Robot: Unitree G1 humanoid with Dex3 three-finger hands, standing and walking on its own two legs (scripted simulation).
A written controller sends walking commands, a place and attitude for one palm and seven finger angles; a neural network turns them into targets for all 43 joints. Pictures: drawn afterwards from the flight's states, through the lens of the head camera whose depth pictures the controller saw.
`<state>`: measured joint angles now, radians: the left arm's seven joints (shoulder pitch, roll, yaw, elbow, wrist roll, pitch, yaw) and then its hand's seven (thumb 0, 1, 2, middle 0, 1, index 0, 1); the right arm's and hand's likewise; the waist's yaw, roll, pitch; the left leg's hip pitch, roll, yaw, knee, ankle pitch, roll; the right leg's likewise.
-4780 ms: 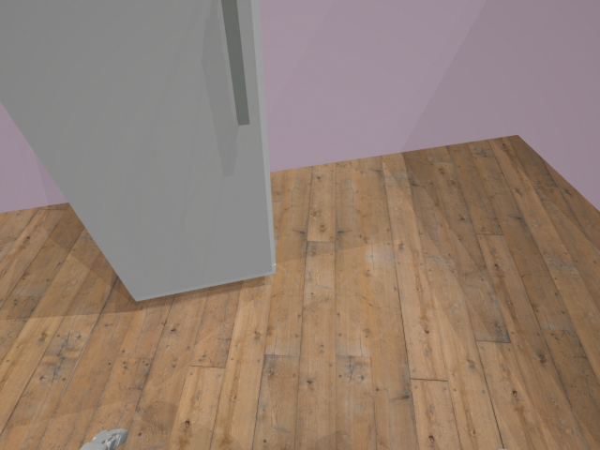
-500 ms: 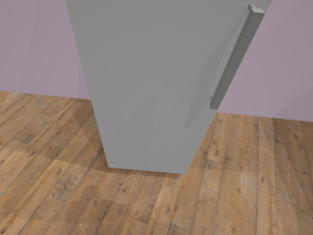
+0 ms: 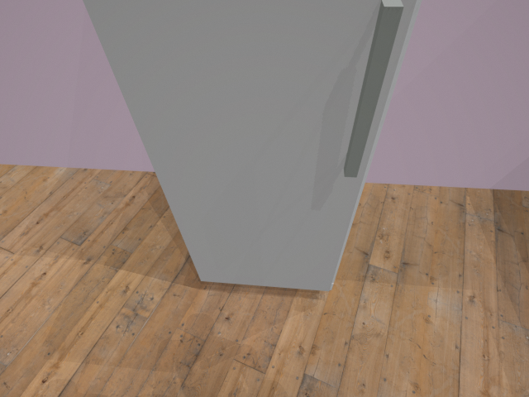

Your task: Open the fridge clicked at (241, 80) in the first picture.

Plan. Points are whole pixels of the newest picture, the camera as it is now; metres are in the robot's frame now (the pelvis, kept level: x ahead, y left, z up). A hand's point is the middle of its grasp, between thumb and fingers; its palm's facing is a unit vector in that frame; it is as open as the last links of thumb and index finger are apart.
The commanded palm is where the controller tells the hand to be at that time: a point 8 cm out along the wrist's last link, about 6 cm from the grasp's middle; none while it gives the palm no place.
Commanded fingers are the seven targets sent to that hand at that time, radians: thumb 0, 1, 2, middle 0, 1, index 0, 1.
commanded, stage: come to a stop and stand still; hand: right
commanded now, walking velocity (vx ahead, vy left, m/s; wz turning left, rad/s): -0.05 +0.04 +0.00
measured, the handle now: (365, 100) +0.56 -0.13 +0.16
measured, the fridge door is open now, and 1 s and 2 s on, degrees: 0 0 0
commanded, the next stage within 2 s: look again from close up in 0.46 s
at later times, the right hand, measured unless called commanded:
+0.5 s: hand out of the picture +0.04 -0.14 -0.18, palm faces +0.07 +0.98 -0.21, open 7.1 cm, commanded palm none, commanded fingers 0.00 -0.90 -0.90 0.20 0.30 0.20 0.30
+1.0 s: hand out of the picture +0.00 -0.16 -0.18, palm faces +0.02 +0.98 -0.21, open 7.3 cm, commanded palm none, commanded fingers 0.00 -0.90 -0.90 0.20 0.30 0.20 0.30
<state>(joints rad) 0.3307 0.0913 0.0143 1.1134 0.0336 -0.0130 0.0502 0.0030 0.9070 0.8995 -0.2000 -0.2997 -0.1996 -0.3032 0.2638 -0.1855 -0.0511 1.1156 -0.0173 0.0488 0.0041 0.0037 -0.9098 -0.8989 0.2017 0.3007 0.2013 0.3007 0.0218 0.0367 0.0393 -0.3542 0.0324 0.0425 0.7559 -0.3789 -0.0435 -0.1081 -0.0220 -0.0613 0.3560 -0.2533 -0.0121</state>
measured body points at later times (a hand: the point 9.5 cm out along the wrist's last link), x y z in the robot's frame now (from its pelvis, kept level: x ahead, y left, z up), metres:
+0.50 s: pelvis +0.01 +0.04 +0.00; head +0.02 +0.04 +0.45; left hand +0.02 +0.26 -0.17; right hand +0.04 -0.19 -0.16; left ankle +0.00 +0.13 -0.75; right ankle -0.02 -0.10 -0.75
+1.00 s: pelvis +0.00 +0.01 -0.01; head +0.00 +0.02 +0.44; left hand -0.01 +0.22 -0.17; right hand +0.00 -0.22 -0.16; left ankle +0.00 +0.13 -0.75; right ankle -0.01 -0.10 -0.75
